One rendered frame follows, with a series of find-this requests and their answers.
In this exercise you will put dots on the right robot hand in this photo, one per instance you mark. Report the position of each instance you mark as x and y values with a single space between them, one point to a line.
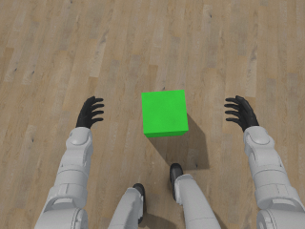
246 117

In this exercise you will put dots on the robot right foot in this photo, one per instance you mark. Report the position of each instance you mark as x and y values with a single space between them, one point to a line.
175 172

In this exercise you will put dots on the left robot forearm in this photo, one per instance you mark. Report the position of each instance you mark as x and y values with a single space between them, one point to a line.
70 186

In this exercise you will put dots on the left robot hand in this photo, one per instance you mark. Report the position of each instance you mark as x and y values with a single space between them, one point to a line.
85 118

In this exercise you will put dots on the right robot forearm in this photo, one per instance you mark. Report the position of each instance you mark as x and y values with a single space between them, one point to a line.
273 189

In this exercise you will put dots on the left robot thigh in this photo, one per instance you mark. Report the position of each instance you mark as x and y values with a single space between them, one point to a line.
128 212

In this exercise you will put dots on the left robot upper arm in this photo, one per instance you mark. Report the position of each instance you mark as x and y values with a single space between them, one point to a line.
68 218

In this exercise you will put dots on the right robot upper arm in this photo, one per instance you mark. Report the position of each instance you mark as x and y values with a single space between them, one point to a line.
270 218

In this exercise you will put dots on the carton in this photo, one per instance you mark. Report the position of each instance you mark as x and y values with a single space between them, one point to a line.
164 113

